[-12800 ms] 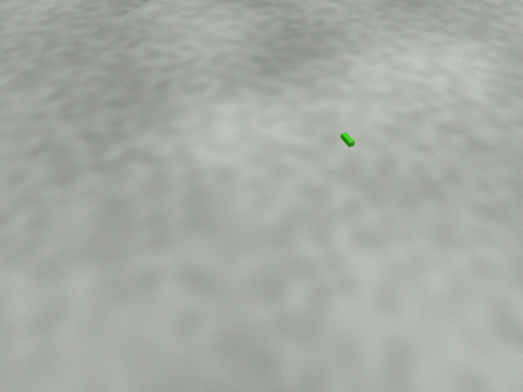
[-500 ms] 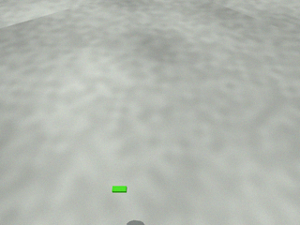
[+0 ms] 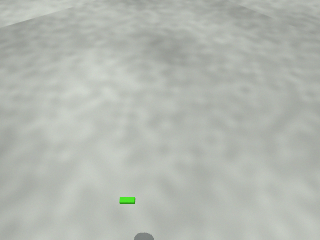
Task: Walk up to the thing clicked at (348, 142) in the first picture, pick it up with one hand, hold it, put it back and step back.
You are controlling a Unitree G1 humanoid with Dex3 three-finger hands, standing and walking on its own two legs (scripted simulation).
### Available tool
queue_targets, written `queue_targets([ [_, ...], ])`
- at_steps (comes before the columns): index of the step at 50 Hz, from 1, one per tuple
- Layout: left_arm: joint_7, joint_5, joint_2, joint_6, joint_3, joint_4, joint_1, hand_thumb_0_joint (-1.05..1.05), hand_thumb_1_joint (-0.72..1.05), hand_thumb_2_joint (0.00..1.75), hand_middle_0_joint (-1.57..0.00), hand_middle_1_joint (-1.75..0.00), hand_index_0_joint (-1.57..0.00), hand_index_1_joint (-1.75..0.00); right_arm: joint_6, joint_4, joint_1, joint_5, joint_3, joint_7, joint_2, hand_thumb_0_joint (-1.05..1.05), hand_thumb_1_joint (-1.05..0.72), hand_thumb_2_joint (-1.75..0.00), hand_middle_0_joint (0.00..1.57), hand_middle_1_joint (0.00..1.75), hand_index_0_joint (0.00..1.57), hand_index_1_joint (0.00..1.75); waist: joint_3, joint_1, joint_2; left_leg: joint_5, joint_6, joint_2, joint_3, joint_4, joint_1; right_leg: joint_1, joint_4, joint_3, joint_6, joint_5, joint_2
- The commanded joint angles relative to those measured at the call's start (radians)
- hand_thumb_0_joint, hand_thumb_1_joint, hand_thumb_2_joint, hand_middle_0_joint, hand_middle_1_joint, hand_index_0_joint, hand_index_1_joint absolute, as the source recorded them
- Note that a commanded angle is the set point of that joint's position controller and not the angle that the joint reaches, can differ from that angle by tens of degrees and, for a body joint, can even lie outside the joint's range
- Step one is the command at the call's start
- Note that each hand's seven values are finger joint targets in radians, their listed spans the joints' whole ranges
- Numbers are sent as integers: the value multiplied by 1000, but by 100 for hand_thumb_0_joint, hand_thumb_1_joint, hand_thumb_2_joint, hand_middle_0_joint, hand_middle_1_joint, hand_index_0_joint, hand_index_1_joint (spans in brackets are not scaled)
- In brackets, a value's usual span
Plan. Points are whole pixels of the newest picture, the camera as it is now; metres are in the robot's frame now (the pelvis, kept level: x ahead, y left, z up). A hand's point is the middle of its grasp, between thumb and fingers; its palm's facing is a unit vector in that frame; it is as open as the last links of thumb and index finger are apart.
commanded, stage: rise first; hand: left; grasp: from above
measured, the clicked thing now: (127, 200) +0.42 +0.21 -0.77
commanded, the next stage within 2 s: none
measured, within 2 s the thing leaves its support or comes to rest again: neither
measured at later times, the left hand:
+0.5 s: hand (79, 238) +0.15 +0.25 -0.21, palm faces -0.10 -0.92 -0.39, open 11.5 cm
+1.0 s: hand out of the picture +0.13 +0.26 -0.26, palm faces -0.20 -0.86 -0.47, open 11.9 cm
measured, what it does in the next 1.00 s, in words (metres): lowers itself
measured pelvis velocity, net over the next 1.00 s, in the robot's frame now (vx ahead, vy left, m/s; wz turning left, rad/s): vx -0.02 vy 0.02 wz -0.05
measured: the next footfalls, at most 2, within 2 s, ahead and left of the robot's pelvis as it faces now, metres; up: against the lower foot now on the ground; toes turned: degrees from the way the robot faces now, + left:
none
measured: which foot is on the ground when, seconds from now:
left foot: down 0.00-1.00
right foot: down 0.00-1.00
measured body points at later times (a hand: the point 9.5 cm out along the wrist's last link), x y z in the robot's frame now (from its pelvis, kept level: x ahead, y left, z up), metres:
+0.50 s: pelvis -0.01 +0.01 -0.05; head +0.07 +0.01 +0.39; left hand +0.15 +0.30 -0.18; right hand +0.11 -0.26 -0.16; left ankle +0.01 +0.15 -0.75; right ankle -0.03 -0.13 -0.75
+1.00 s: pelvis -0.02 +0.02 -0.12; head +0.09 +0.03 +0.32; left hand +0.14 +0.31 -0.23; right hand +0.16 -0.23 -0.20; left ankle +0.01 +0.15 -0.75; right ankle -0.03 -0.13 -0.75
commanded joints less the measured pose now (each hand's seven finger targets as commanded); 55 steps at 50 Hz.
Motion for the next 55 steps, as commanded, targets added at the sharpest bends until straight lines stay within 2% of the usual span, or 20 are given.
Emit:
queue_targets([
  [1,36,-57,97,-108,50,-360,-470,0,77,84,-32,-42,-28,-46,-71,-267,-4,70,-8,-54,-82,0,-90,-90,20,30,20,30,-76,-107,16,-26,40,-43,96,45,-47,-228,29,2,-17,87,15],
  [2,43,-47,149,-70,94,-195,-337,0,69,84,-33,-44,-29,-48,-59,-254,30,67,-17,-59,-106,0,-90,-90,20,30,20,30,-52,-96,-31,-59,47,-49,96,62,-83,-238,32,-8,-20,36,22],
  [3,33,-36,172,-47,120,-112,-250,0,61,81,-34,-49,-31,-52,-48,-279,40,69,-30,-61,-109,0,-88,-89,20,30,20,30,-48,-56,-74,-38,48,-40,93,91,-125,-240,61,-22,-22,23,29],
  [5,21,-3,238,-44,148,-126,-323,0,45,76,-33,-60,-32,-61,-51,-316,67,60,-58,-75,-108,0,-87,-89,20,30,20,30,-165,-48,-90,9,53,-39,90,149,-137,-244,118,-12,-17,76,24],
  [7,-2,39,226,-25,169,-70,-254,0,29,69,-36,-68,-37,-66,-57,-339,95,42,-78,-67,-104,0,-88,-89,20,30,20,30,-240,-46,-50,46,50,-45,86,226,-188,-283,205,-5,-19,133,22],
  [9,-16,97,231,10,219,-35,-129,0,13,70,-38,-69,-38,-69,-56,-380,105,25,-101,-51,-93,0,-89,-89,20,30,20,30,-294,8,17,79,39,-51,85,277,-238,-295,263,-3,-33,132,25],
  [11,-7,109,216,44,231,-178,-103,0,-3,67,-42,-69,-42,-69,-56,-446,107,27,-107,-42,-76,0,-88,-89,20,30,20,30,-382,36,80,99,29,-54,92,271,-206,-259,269,0,-37,128,28],
  [12,-1,113,159,78,197,-176,-69,0,-11,67,-41,-72,-42,-72,-55,-474,95,33,-99,-40,-68,0,-89,-89,20,30,20,30,-353,25,88,93,25,-53,92,260,-209,-276,263,-3,-38,116,32],
  [13,6,121,144,111,180,-183,-86,0,-19,67,-42,-72,-42,-72,-54,-489,77,35,-95,-38,-67,0,-90,-89,20,30,20,30,-291,17,64,79,24,-48,88,270,-260,-315,265,-9,-37,97,37],
  [16,23,140,174,183,185,-276,-145,0,-22,66,-48,-66,-47,-67,-55,-557,38,42,-99,-32,-67,0,-94,-91,20,30,20,30,-261,1,20,7,29,-36,82,316,-332,-376,291,-14,-31,18,41],
  [18,31,143,139,211,172,-303,-115,0,-24,65,-48,-69,-47,-70,-65,-573,55,40,-97,-29,-58,0,-96,-91,20,30,20,30,-252,-9,-10,-33,33,-31,82,347,-367,-426,322,-17,-30,-24,44],
  [19,33,146,119,214,162,-316,-133,0,-23,65,-49,-67,-48,-68,-73,-581,66,38,-99,-28,-56,0,-96,-92,20,30,20,30,-249,-22,-19,-50,35,-30,81,376,-395,-462,346,-14,-29,-39,45],
  [22,42,165,151,193,201,-425,-172,0,-20,63,-51,-64,-49,-66,-99,-593,95,28,-108,-25,-50,0,-94,-91,20,30,20,30,-324,-28,-1,-37,39,-25,76,480,-447,-529,449,-6,-25,-20,43],
  [26,49,188,134,165,209,-571,-63,0,-22,66,-49,-66,-47,-68,-128,-623,104,22,-111,-29,-37,0,-92,-90,20,30,20,30,-426,-24,60,34,37,-12,69,566,-460,-594,562,-1,-31,39,42],
  [28,50,202,159,175,220,-646,-19,0,-24,68,-49,-65,-46,-68,-130,-636,108,21,-116,-37,-38,0,-92,-91,20,30,20,30,-480,-29,65,85,42,-5,64,589,-437,-598,575,3,-27,83,41],
  [30,48,205,126,199,193,-690,37,0,-25,67,-50,-65,-47,-68,-133,-644,107,19,-113,-40,-36,0,-94,-91,20,30,20,30,-479,-36,60,109,43,-4,60,609,-446,-600,589,3,-24,109,39],
  [32,46,207,126,228,197,-703,78,0,-24,67,-49,-64,-47,-67,-134,-650,101,16,-113,-44,-41,0,-93,-91,20,30,20,30,-464,-36,65,123,39,0,53,625,-473,-619,608,-4,-24,103,40],
  [41,48,245,90,275,165,-790,147,0,-20,64,-47,-67,-46,-68,-157,-698,77,6,-98,-50,-21,0,-93,-90,20,30,20,30,-431,-47,65,38,37,5,35,688,-587,-736,684,-25,-34,2,48],
  [47,59,274,108,252,184,-850,174,0,-22,66,-46,-67,-44,-68,-177,-720,67,5,-97,-44,-17,0,-92,-90,20,30,20,30,-469,-29,84,-27,40,-2,35,755,-658,-811,758,-22,-37,-41,48],
  [55,62,285,111,237,187,-939,235,0,-28,69,-43,-70,-42,-72,-190,-743,34,11,-103,-42,-19,0,-94,-91,20,30,20,30,-486,-22,97,-198,38,-5,10,788,-750,-911,821,-17,-37,-166,51],
])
